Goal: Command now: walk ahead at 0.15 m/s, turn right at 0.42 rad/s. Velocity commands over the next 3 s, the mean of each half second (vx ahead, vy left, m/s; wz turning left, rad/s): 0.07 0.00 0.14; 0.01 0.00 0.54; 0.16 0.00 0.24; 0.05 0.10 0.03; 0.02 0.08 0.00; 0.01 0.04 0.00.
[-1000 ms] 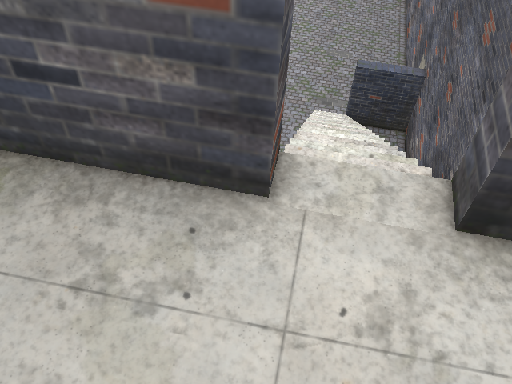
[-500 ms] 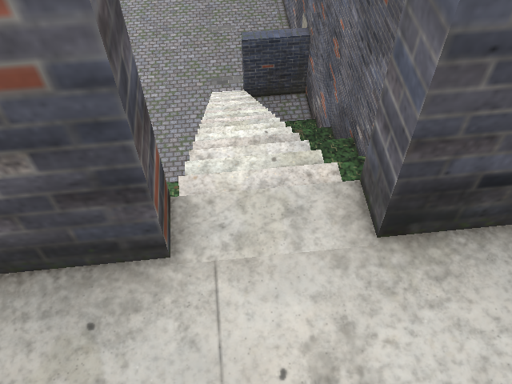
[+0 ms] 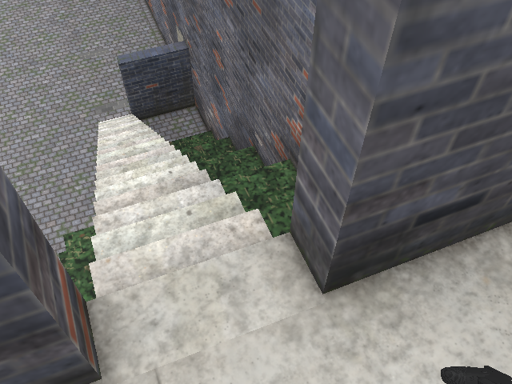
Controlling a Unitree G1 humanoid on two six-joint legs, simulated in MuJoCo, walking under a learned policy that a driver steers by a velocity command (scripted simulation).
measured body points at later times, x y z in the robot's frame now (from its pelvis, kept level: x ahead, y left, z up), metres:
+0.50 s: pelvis +0.06 +0.02 +0.00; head +0.09 +0.03 +0.44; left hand +0.17 +0.32 -0.11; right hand +0.23 -0.24 -0.11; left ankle +0.07 +0.11 -0.73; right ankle +0.07 -0.15 -0.73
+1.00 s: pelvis +0.06 +0.01 +0.00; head +0.09 +0.03 +0.45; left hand +0.10 +0.32 -0.11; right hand +0.31 -0.21 -0.08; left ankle +0.07 +0.11 -0.73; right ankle +0.14 -0.13 -0.72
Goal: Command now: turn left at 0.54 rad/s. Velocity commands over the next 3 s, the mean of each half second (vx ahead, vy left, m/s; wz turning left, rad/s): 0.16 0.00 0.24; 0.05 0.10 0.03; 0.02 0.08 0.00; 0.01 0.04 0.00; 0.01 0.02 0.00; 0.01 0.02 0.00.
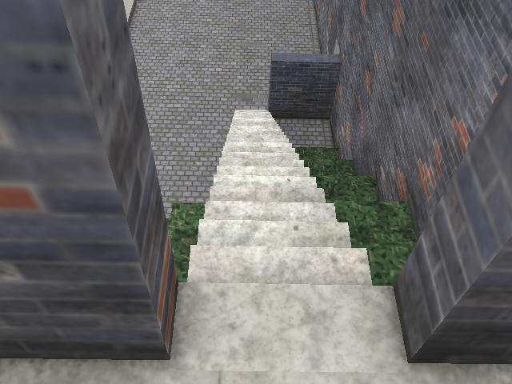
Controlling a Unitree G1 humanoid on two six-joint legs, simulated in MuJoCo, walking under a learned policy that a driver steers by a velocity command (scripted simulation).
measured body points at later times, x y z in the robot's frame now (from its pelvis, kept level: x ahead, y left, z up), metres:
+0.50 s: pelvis +0.04 +0.03 +0.00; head +0.04 +0.05 +0.45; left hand +0.08 +0.31 -0.13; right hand +0.19 -0.22 -0.09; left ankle -0.01 +0.12 -0.73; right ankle +0.01 -0.12 -0.68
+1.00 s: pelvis +0.09 +0.07 +0.00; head +0.11 +0.06 +0.45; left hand +0.19 +0.37 -0.09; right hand +0.22 -0.19 -0.13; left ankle +0.06 +0.20 -0.70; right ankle +0.18 -0.06 -0.73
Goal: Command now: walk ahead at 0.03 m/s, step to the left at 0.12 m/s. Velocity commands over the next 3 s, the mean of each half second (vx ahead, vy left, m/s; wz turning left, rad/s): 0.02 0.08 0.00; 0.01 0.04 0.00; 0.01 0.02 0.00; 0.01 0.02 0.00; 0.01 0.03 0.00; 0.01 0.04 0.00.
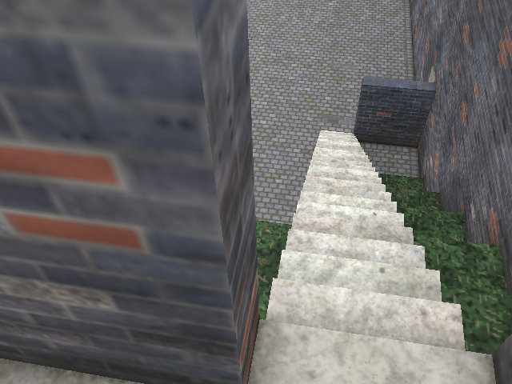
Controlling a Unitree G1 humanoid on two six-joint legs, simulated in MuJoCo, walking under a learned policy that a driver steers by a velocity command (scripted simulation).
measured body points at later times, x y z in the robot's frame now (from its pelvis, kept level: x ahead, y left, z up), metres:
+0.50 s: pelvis +0.00 +0.06 +0.00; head +0.02 +0.07 +0.45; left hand +0.12 +0.33 -0.13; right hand +0.09 -0.19 -0.13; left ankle -0.01 +0.14 -0.74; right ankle -0.05 -0.08 -0.74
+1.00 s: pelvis -0.02 +0.06 +0.01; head -0.01 +0.06 +0.46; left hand +0.08 +0.33 -0.13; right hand +0.07 -0.22 -0.12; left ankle -0.01 +0.14 -0.74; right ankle -0.05 -0.08 -0.74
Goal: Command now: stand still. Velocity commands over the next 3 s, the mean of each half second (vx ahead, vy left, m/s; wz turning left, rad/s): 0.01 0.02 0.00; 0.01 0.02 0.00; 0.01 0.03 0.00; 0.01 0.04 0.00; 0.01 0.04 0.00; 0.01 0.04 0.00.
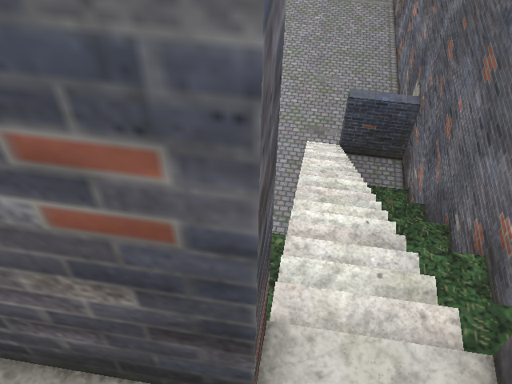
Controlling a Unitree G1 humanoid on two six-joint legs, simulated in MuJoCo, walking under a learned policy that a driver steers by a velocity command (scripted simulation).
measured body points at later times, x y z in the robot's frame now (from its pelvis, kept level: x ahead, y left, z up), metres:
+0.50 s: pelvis +0.00 +0.00 +0.00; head +0.02 +0.00 +0.45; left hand +0.09 +0.28 -0.13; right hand +0.09 -0.28 -0.13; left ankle +0.02 +0.08 -0.74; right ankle -0.03 -0.13 -0.74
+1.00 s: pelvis +0.01 +0.00 +0.00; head +0.02 +0.00 +0.45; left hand +0.08 +0.28 -0.14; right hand +0.09 -0.28 -0.13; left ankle +0.02 +0.08 -0.74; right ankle -0.03 -0.13 -0.74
